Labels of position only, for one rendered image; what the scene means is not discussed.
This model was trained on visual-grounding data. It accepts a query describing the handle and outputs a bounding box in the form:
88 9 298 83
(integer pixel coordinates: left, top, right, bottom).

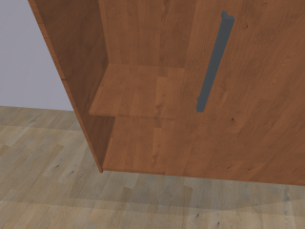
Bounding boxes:
196 10 235 113

